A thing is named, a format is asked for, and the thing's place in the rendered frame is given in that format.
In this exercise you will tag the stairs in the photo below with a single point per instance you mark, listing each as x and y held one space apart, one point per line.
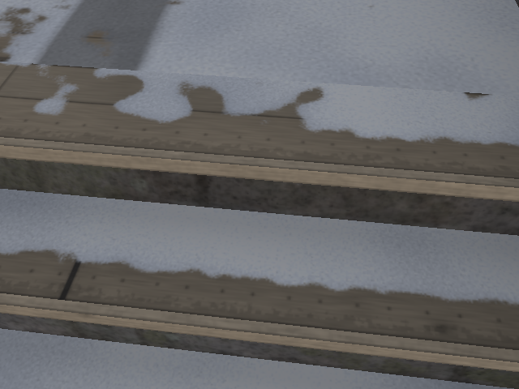
390 284

